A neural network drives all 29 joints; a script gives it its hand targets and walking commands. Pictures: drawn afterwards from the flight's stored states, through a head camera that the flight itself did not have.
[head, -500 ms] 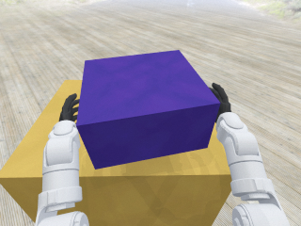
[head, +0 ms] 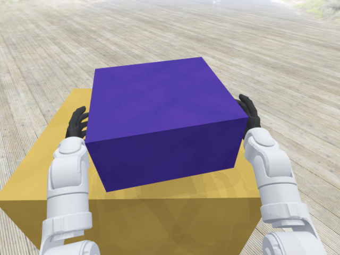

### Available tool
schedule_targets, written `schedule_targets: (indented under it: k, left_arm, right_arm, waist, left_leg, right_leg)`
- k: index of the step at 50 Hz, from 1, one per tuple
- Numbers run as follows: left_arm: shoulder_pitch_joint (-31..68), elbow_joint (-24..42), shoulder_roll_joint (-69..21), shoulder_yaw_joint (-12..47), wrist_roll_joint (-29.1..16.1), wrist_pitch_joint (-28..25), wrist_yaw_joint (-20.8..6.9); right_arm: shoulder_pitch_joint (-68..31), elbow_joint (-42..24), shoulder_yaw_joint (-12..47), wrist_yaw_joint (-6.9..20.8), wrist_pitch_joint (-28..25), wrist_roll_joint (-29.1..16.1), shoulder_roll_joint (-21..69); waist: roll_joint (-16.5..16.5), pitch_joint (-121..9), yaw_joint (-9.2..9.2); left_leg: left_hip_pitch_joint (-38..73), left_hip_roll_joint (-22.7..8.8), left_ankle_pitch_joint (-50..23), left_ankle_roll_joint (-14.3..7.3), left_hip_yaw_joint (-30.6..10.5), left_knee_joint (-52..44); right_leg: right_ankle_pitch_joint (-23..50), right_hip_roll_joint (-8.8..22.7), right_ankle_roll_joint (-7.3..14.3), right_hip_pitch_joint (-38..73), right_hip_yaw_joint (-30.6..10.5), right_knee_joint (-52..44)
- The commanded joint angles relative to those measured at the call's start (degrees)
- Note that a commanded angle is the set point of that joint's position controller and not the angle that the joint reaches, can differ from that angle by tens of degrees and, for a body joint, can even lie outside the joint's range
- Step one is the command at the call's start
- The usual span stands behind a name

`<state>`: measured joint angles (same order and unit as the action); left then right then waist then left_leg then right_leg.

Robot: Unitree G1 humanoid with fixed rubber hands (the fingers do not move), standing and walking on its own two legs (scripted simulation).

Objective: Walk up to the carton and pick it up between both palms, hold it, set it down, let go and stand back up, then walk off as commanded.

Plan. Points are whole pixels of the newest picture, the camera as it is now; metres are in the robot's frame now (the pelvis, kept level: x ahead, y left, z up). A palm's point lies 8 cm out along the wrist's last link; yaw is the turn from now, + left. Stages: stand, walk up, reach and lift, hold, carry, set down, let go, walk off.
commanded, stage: hold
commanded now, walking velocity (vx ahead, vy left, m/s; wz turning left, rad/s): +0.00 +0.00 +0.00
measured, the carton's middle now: (160, 115) +0.43 +0.01 +0.17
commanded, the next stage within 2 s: none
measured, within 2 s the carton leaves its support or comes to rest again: neither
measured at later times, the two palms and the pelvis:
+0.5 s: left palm (76, 139) +0.34 +0.19 +0.17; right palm (251, 128) +0.33 -0.20 +0.19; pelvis +0.00 +0.00 +0.00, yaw +0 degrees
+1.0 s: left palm (74, 140) +0.34 +0.20 +0.17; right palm (249, 128) +0.34 -0.19 +0.19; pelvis +0.00 +0.00 +0.00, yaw +0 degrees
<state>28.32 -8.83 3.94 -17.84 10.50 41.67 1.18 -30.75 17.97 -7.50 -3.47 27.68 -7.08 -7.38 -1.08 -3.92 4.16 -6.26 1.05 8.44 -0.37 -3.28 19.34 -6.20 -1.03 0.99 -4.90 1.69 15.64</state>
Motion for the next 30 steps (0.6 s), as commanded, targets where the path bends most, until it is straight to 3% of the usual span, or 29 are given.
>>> schedule_targets:
  k: [1, 4, 6, 8, 9, 10, 13, 14, 15, 16, 18, 21, 23, 24, 25, 27, 29, 30]
  left_arm:
    - [49.21, 19.44, -26.08, 25.89, -12.86, -7.93, -12.85]
    - [48.84, 21.34, -27.59, 28.93, -14.5, -8.35, -12.36]
    - [50.21, 24.42, -27.27, 29.25, -14.76, -8.56, -11.8]
    - [49.37, 22.59, -27.18, 29.1, -14.92, -8.21, -11.74]
    - [46.83, 20.73, -26.39, 27.69, -13.56, -7.79, -11.98]
    - [46.46, 21.37, -26.72, 27.5, -13.71, -7.64, -12.19]
    - [48.25, 21.7, -25.45, 26.65, -12.9, -7.27, -12.95]
    - [47.93, 22.63, -26.45, 27.83, -13.4, -7.32, -12.7]
    - [47.84, 21.8, -26.45, 27.47, -13.33, -7.26, -12.71]
    - [47.35, 19.89, -25.58, 26.83, -12.77, -6.81, -12.94]
    - [47.99, 22.73, -26.41, 27.6, -13.57, -7.46, -12.56]
    - [48.18, 18.93, -26.18, 26.99, -13.26, -7.06, -12.66]
    - [48.51, 20.47, -26.23, 26.98, -13.58, -7.57, -12.64]
    - [49.58, 20.6, -26.86, 27.92, -13.63, -7.5, -12.46]
    - [48.8, 20.82, -27.07, 27.74, -13.15, -7.43, -12.22]
    - [48.41, 19.38, -26.02, 27.28, -13.52, -7.35, -12.74]
    - [47.75, 19.7, -27.16, 27.53, -13.15, -7.34, -12.44]
    - [49.11, 19.57, -26.64, 26.93, -13.59, -7.45, -12.61]
  right_arm:
    - [-47.75, -18.83, 23.71, 11.12, -4.6, -8.67, 28.14]
    - [-48.4, -21.9, 24.66, 11.0, -4.97, -9.41, 27.43]
    - [-45.92, -20.33, 24.17, 11.0, -4.78, -9.41, 27.01]
    - [-45.64, -19.95, 24.12, 10.95, -4.28, -8.67, 26.72]
    - [-44.56, -18.81, 24.56, 11.05, -4.01, -8.99, 26.47]
    - [-46.71, -22.11, 25.4, 10.98, -4.43, -9.59, 27.39]
    - [-44.78, -19.54, 23.8, 10.77, -3.72, -9.0, 26.57]
    - [-46.18, -21.77, 24.27, 10.61, -4.11, -9.54, 26.59]
    - [-45.55, -20.0, 24.05, 10.61, -3.89, -9.4, 26.74]
    - [-45.59, -19.2, 23.63, 10.71, -3.87, -8.88, 26.3]
    - [-46.06, -21.82, 24.9, 10.88, -4.33, -9.32, 27.95]
    - [-46.73, -19.83, 23.51, 10.94, -3.77, -8.3, 26.74]
    - [-47.83, -21.28, 24.62, 11.16, -4.23, -8.52, 28.49]
    - [-47.55, -19.82, 23.49, 11.22, -3.97, -8.33, 27.52]
    - [-46.03, -18.91, 23.76, 11.23, -3.88, -8.32, 27.92]
    - [-48.07, -20.11, 23.3, 11.13, -4.08, -8.34, 27.15]
    - [-46.73, -19.26, 24.0, 11.02, -4.14, -8.67, 27.13]
    - [-47.29, -19.49, 24.06, 11.02, -4.17, -8.31, 27.71]
  waist:
    - [2.56, -26.04, -0.09]
    - [2.71, -29.72, 0.55]
    - [4.51, -29.97, 0.68]
    - [3.05, -29.38, 1.44]
    - [2.97, -25.97, 0.61]
    - [2.27, -27.8, -0.32]
    - [2.48, -24.84, 0.93]
    - [3.12, -26.2, 0.56]
    - [3.64, -25.2, 0.6]
    - [3.37, -24.63, 0.35]
    - [3.2, -27.31, 0.38]
    - [2.27, -24.39, 0.67]
    - [2.28, -27.67, -0.22]
    - [3.33, -27.11, 0.85]
    - [4.71, -25.41, 0.38]
    - [2.46, -26.2, 0.08]
    - [3.48, -26.66, 0.07]
    - [2.05, -27.32, 0.23]
  left_leg:
    - [-1.72, 2.36, -9.37, 1.88, 2.62, -4.14]
    - [0.65, 1.79, -12.65, 2.63, 2.36, -2.92]
    - [2.49, 1.82, -15.0, 3.28, 1.97, -2.33]
    - [1.39, 1.9, -12.4, 2.94, 2.28, -2.73]
    - [1.06, 1.88, -12.27, 2.78, 2.42, -2.95]
    - [0.56, 2.34, -13.91, 2.31, 2.68, -2.63]
    - [-0.31, 2.15, -12.45, 2.44, 2.55, -3.43]
    - [-0.07, 2.26, -13.2, 2.81, 2.38, -2.94]
    - [-1.11, 2.38, -11.05, 2.8, 2.42, -3.42]
    - [-0.81, 2.42, -11.08, 2.37, 2.75, -3.47]
    - [-0.39, 2.37, -12.32, 2.38, 2.4, -2.76]
    - [-1.64, 2.09, -9.61, 2.43, 2.22, -3.73]
    - [-2.26, 2.28, -9.19, 1.57, 2.46, -3.61]
    - [-1.44, 1.86, -9.02, 2.28, 1.98, -3.87]
    - [-1.4, 2.28, -8.93, 2.62, 2.2, -3.7]
    - [-1.18, 1.95, -9.38, 2.21, 2.4, -3.77]
    - [-0.7, 2.11, -10.89, 2.37, 2.21, -3.51]
    - [-1.21, 2.15, -9.78, 1.96, 2.41, -3.71]
  right_leg:
    - [8.74, -0.82, 1.01, 16.36, -1.46, -0.06]
    - [10.51, -1.61, 1.39, 15.52, -1.52, 0.13]
    - [11.61, -1.53, 1.59, 14.63, -1.48, 0.32]
    - [10.44, -1.56, 1.29, 14.56, -1.43, 0.18]
    - [9.67, -1.52, 1.2, 13.85, -1.51, 0.03]
    - [12.3, -1.31, 0.94, 16.1, -1.75, 0.11]
    - [10.66, -1.03, 1.12, 15.4, -1.61, 0.04]
    - [11.52, -1.23, 1.22, 15.75, -1.26, 0.41]
    - [9.83, -1.04, 1.36, 15.72, -1.66, -0.08]
    - [9.72, -0.91, 1.23, 15.07, -1.54, -0.27]
    - [10.59, -1.6, 1.39, 15.63, -1.4, 0.31]
    - [7.7, -1.54, 1.53, 14.28, -1.31, -0.27]
    - [8.59, -1.07, 1.4, 15.89, -1.97, 0.18]
    - [7.72, -1.42, 1.51, 14.33, -1.65, 0.2]
    - [7.54, -1.25, 1.59, 14.28, -1.52, 0.2]
    - [8.15, -0.79, 1.37, 14.96, -1.94, -0.35]
    - [9.27, -1.12, 1.21, 14.67, -1.65, 0.11]
    - [8.96, -0.92, 1.14, 15.43, -1.74, 0.05]
